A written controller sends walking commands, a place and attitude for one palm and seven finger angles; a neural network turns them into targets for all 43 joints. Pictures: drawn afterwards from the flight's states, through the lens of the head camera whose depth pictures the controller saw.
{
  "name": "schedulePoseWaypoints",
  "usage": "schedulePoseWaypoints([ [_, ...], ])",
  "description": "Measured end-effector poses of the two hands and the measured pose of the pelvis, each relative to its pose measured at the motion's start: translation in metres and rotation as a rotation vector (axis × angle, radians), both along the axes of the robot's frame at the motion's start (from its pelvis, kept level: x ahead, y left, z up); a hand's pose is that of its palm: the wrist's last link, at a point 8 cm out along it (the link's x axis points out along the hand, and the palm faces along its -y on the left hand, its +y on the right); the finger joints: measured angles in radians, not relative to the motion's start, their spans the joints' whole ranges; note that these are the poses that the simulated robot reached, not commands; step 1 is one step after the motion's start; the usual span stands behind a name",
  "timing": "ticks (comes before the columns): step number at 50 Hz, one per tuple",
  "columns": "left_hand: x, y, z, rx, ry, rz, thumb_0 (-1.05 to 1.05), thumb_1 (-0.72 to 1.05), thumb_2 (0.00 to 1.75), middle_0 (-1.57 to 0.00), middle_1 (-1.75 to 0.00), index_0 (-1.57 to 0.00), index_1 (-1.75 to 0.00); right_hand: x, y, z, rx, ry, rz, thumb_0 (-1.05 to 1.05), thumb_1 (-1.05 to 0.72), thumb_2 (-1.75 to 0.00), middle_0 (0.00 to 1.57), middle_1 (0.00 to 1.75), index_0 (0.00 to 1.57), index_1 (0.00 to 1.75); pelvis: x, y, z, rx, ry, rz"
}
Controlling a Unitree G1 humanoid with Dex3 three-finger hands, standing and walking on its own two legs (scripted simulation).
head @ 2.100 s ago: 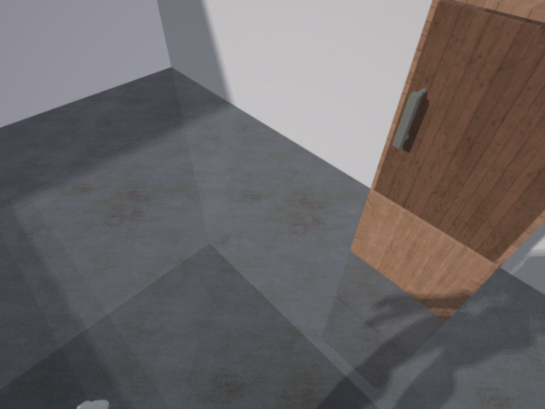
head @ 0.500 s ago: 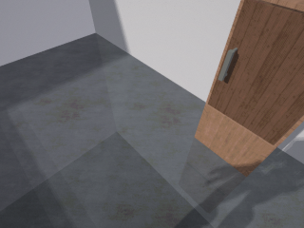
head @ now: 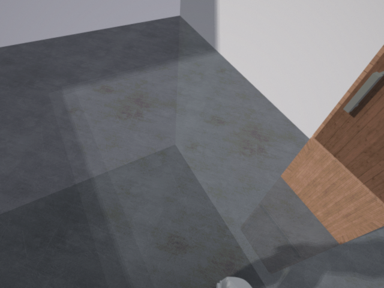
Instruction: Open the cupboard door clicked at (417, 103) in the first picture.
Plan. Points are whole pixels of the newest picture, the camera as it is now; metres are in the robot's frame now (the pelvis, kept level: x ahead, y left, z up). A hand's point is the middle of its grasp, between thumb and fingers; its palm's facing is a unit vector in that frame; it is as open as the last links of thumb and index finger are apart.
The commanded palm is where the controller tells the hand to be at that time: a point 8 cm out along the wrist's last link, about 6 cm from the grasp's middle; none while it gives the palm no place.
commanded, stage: walk to a spot facing it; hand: left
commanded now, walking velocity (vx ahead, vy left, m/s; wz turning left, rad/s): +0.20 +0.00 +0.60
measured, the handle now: (365, 92) +0.74 -0.58 -0.02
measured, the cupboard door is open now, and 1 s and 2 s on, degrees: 0 0 0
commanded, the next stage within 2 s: turn to face it in 0.54 s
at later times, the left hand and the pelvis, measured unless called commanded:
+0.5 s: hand out of the picture +0.04 +0.16 -0.15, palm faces +0.32 -0.91 -0.27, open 7.4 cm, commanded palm none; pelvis +0.06 -0.04 +0.01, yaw +19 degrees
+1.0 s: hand out of the picture +0.05 +0.19 -0.18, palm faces +0.42 -0.88 -0.20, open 7.4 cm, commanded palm none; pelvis +0.13 +0.02 +0.00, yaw +19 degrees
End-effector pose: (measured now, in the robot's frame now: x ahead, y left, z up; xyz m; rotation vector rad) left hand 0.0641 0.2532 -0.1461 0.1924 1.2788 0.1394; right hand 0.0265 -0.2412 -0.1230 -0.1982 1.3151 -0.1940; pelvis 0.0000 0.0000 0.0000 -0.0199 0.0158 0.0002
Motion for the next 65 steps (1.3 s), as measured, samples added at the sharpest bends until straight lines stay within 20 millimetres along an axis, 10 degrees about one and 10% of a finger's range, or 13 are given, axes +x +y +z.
schedulePoseWaypoints([
  [15,0.01,-0.021,0.03,0.036,-0.14,0.132,0.01,0.9,0.9,-0.2,-0.3,-0.2,-0.3,0.036,-0.04,-0.006,0.011,0.024,0.114,0.01,-0.9,-0.9,0.2,0.3,0.2,0.3,0.022,-0.031,0.005,-0.001,0.013,0.183],
  [24,-0.037,-0.052,0.034,0.063,-0.07,0.308,0.0,0.9,0.9,-0.2,-0.3,-0.2,-0.3,0.134,-0.058,-0.006,0.014,-0.015,0.278,0.01,-0.9,-0.9,0.2,0.3,0.2,0.3,0.057,-0.045,0.008,0.04,-0.005,0.316],
  [30,-0.077,-0.071,0.023,0.016,0.069,0.421,0.0,0.9,0.9,-0.2,-0.3,-0.2,-0.3,0.209,-0.021,-0.005,0.021,-0.048,0.41,0.01,-0.91,-0.9,0.2,0.29,0.2,0.3,0.076,-0.034,0.006,0.05,-0.008,0.393],
  [39,-0.119,-0.062,-0.01,-0.065,0.249,0.557,0.0,0.9,0.9,-0.2,-0.3,-0.2,-0.3,0.304,0.09,-0.009,0.045,-0.195,0.606,0.01,-0.91,-0.9,0.2,0.3,0.2,0.3,0.103,0.006,-0.016,0.032,-0.003,0.439],
  [50,-0.034,-0.016,0.002,-0.045,0.129,0.476,0.0,0.91,0.9,-0.2,-0.3,-0.2,-0.3,0.297,0.119,0.004,0.129,-0.226,0.486,0.0,-0.9,-0.9,0.2,0.3,0.2,0.3,0.127,0.017,0.002,0.018,-0.042,0.338],
  [60,0.078,0.001,0.01,0.068,-0.056,0.272,0.0,0.9,0.9,-0.2,-0.3,-0.2,-0.3,0.264,0.018,-0.036,0.065,-0.129,0.251,0.0,-0.91,-0.9,0.2,0.3,0.2,0.3,0.149,-0.006,-0.019,0.03,-0.042,0.219],
  [65,0.11,0.001,0.021,0.073,-0.076,0.202,0.0,0.9,0.9,-0.2,-0.3,-0.2,-0.3,0.243,-0.018,-0.022,-0.007,-0.069,0.185,0.0,-0.91,-0.9,0.2,0.3,0.2,0.3,0.153,-0.008,-0.008,0.026,-0.028,0.163],
])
